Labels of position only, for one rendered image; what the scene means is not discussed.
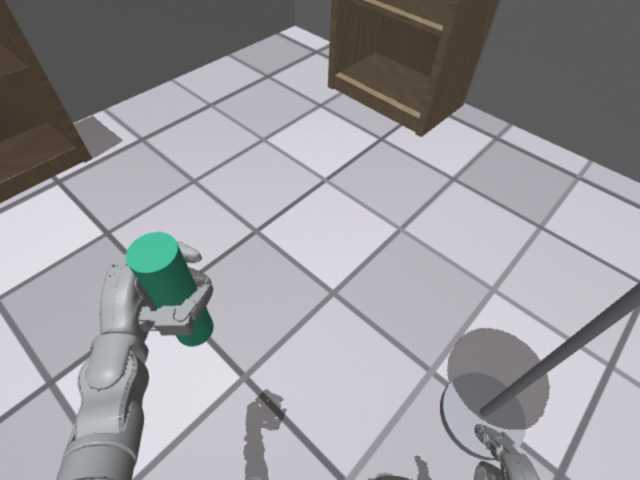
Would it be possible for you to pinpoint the left robot arm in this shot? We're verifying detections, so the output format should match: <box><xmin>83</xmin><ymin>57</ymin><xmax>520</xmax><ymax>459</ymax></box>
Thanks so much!
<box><xmin>56</xmin><ymin>332</ymin><xmax>149</xmax><ymax>480</ymax></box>

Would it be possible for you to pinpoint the left robot hand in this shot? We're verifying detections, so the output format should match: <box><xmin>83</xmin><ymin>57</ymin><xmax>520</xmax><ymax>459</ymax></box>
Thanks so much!
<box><xmin>100</xmin><ymin>231</ymin><xmax>213</xmax><ymax>342</ymax></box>

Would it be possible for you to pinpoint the floor lamp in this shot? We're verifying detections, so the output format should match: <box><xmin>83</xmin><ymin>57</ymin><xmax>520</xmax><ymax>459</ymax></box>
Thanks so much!
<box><xmin>440</xmin><ymin>282</ymin><xmax>640</xmax><ymax>460</ymax></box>

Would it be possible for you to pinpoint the can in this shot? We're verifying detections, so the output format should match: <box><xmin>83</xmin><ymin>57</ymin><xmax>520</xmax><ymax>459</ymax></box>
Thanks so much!
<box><xmin>126</xmin><ymin>232</ymin><xmax>214</xmax><ymax>346</ymax></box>

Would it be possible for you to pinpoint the right robot hand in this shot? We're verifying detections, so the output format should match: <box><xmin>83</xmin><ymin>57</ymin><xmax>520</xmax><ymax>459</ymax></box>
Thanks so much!
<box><xmin>474</xmin><ymin>424</ymin><xmax>540</xmax><ymax>480</ymax></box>

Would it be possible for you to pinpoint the bookshelf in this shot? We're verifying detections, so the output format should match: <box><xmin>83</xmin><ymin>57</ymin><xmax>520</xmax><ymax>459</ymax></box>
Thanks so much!
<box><xmin>328</xmin><ymin>0</ymin><xmax>499</xmax><ymax>137</ymax></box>
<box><xmin>0</xmin><ymin>0</ymin><xmax>92</xmax><ymax>203</ymax></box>

